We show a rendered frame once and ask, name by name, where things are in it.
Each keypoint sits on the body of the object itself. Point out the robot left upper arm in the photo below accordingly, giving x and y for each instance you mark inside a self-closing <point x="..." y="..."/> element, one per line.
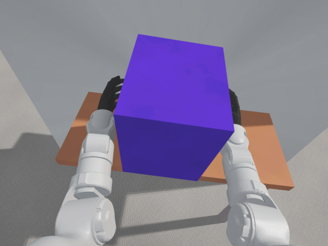
<point x="82" y="222"/>

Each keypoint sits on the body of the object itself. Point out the carton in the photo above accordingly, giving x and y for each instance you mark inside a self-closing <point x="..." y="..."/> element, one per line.
<point x="173" y="114"/>

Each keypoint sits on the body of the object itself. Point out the robot right forearm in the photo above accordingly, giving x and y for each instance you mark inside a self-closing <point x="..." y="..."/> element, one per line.
<point x="241" y="174"/>

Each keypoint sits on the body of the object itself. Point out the robot right hand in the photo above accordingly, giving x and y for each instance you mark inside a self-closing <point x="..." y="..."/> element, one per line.
<point x="235" y="108"/>

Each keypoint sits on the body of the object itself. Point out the robot left forearm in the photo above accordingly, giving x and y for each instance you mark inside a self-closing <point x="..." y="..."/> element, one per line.
<point x="93" y="173"/>

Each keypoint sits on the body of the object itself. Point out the table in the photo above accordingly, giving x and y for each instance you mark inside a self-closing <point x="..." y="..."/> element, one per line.
<point x="264" y="147"/>

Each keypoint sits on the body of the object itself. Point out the robot left hand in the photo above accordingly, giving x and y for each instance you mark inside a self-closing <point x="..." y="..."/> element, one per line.
<point x="109" y="96"/>

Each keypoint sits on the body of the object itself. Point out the robot right upper arm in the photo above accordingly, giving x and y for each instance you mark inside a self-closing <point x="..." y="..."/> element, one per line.
<point x="256" y="225"/>

